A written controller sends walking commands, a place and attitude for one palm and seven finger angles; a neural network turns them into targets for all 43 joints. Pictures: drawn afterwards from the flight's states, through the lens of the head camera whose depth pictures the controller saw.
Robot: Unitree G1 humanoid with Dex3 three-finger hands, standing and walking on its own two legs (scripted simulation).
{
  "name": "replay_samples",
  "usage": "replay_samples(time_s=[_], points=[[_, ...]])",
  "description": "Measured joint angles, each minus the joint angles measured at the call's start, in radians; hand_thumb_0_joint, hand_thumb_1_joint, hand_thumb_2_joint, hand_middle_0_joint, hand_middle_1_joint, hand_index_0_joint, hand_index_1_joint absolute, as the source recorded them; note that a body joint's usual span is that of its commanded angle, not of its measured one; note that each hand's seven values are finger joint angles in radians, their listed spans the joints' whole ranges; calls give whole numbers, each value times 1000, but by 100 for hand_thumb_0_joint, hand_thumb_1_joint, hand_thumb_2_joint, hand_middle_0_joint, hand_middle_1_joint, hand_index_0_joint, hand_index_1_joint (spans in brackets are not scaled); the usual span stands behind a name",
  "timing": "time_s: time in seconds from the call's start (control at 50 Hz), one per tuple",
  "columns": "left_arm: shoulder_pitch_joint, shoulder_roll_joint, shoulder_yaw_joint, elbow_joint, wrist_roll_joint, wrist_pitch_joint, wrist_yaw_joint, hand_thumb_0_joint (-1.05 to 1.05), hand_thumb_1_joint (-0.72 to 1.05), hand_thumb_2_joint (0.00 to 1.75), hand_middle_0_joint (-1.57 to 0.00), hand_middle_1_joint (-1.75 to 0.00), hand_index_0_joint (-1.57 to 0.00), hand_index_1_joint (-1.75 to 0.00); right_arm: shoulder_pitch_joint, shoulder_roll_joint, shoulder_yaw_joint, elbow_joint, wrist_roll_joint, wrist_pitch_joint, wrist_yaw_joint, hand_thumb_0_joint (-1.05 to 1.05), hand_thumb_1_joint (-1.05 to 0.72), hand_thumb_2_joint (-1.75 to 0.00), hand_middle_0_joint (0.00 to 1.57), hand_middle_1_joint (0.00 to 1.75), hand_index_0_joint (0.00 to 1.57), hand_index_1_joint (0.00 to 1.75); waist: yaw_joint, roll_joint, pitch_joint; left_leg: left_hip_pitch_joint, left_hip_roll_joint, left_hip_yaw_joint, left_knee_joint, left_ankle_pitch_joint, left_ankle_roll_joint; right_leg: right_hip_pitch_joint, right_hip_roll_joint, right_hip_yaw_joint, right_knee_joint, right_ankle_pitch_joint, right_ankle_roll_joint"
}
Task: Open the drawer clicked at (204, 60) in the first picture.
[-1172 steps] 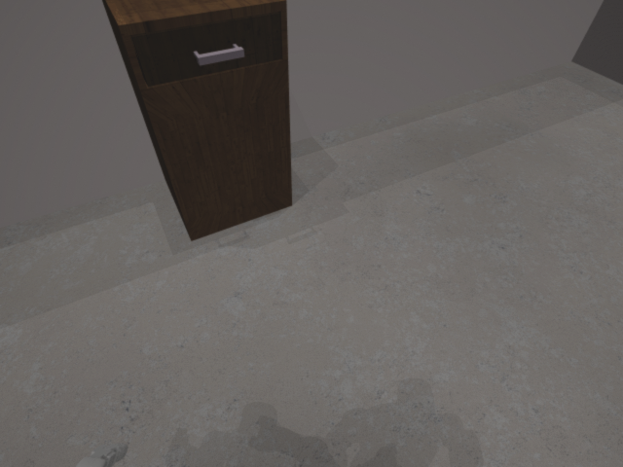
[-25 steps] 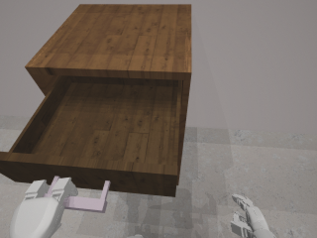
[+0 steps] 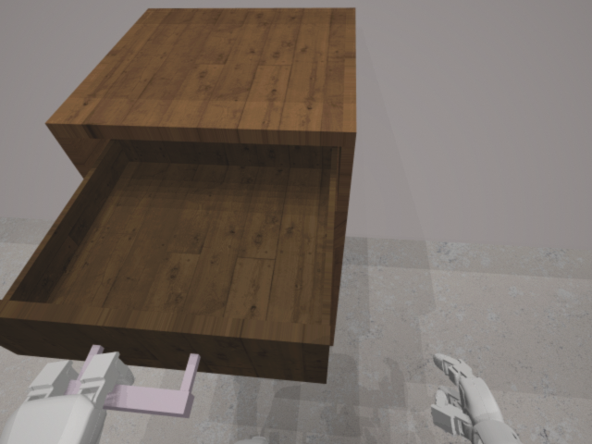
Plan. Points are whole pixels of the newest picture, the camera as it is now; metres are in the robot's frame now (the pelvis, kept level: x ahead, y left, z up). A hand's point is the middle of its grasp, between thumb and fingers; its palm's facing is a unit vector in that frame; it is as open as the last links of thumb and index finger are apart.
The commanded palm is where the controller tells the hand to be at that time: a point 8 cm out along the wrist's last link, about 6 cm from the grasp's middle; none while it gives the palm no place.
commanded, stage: open the thumb to release the handle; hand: left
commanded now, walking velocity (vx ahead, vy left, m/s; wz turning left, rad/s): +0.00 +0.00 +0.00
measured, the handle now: (136, 378) +0.18 +0.21 +0.05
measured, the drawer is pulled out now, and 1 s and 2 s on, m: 0.30 0.30 0.30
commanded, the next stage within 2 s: lift the hand off the handle in 0.56 s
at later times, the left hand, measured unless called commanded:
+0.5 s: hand (71, 431) +0.12 +0.27 +0.03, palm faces -0.02 -0.05 -1.00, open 10.7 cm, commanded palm +0.10 +0.28 +0.07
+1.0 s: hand (84, 421) +0.14 +0.26 +0.03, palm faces +0.00 -0.08 -1.00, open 13.6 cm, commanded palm +0.12 +0.25 +0.09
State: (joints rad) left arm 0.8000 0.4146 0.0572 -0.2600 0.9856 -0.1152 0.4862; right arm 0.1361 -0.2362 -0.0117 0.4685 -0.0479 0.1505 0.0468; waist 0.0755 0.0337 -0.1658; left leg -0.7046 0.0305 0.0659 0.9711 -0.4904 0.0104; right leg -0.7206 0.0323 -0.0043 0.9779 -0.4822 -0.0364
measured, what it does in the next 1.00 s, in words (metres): stands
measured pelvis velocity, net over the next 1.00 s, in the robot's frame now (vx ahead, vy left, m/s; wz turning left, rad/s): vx -0.02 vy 0.00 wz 0.05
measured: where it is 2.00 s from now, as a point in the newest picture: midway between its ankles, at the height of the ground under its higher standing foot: outside the picture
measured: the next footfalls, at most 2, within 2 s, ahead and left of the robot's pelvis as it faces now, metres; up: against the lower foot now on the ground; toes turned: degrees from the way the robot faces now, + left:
none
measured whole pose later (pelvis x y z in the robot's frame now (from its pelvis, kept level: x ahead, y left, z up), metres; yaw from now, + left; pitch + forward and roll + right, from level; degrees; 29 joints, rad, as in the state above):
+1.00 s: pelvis -0.02 +0.00 +0.01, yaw +3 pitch +10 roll -1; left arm 0.58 0.41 0.04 -0.15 1.00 -0.08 0.43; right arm 0.15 -0.24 -0.02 0.52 -0.05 0.11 0.01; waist 0.08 0.05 -0.13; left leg -0.68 0.01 0.02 0.95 -0.45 0.01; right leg -0.67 0.02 -0.05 0.93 -0.45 -0.04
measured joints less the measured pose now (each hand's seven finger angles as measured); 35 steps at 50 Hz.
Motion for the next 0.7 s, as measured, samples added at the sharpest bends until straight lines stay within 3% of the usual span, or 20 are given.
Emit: replay_samples(time_s=[0.06, 0.14, 0.24, 0.3, 0.56, 0.66, 0.7], points=[[6, 1, 1, -5, -1, -5, 1, -1, 76, 79, -41, -135, -34, -135, 2, 2, 0, -1, 1, 1, 0, 1, -90, -90, 20, 30, 20, 30, 0, -1, -2, -4, 0, -1, 4, -2, 1, -3, 0, -1, 2, -1, 1], [-62, 55, 38, 48, 43, -55, 22, -3, 73, 79, -41, -135, -34, -135, -1, 0, 0, 13, -2, 11, -25, 1, -90, -90, 20, 30, 20, 30, 12, -6, 18, -17, -8, -15, 19, -2, 1, -9, -8, -15, 16, -8, -1], [-85, 64, 59, 64, 7, -69, 12, -2, 63, 77, -41, -133, -37, -132, -14, 7, -12, 42, 8, 11, -34, 1, -90, -90, 20, 30, 20, 30, 9, 6, 31, -25, -8, -30, 26, -1, 0, -7, -8, -29, 12, -4, -2], [-84, 46, 53, 67, -12, -61, 0, -2, 52, 73, -40, -132, -38, -131, -13, 12, -17, 53, 10, 10, -41, 1, -90, -90, 20, 30, 20, 30, 2, 15, 28, -17, -8, -32, 13, 6, 1, 3, -8, -31, -5, 4, 0], [-127, 50, 53, 103, 1, -65, -2, 0, -22, 42, -34, -123, -38, -127, -6, 9, -20, 66, 13, 1, -53, 1, -90, -90, 20, 30, 20, 30, -5, 11, 32, -10, -8, -40, -7, 29, -2, 13, -8, -39, -25, 24, -4], [-142, 54, 55, 117, 2, -69, -7, 0, -39, 35, -33, -121, -38, -126, -8, 8, -20, 68, 14, -6, -58, 1, -90, -90, 20, 30, 20, 30, -7, 11, 35, -5, -7, -44, -11, 35, -4, 20, -6, -42, -32, 30, -6], [-137, 38, 37, 99, -18, -39, -17, 0, -42, 33, -33, -121, -38, -126, -5, 3, -21, 62, 9, -13, -49, 1, -90, -90, 20, 30, 20, 30, -11, 17, 33, -2, -7, -46, -14, 37, -4, 25, -6, -44, -37, 32, -6]])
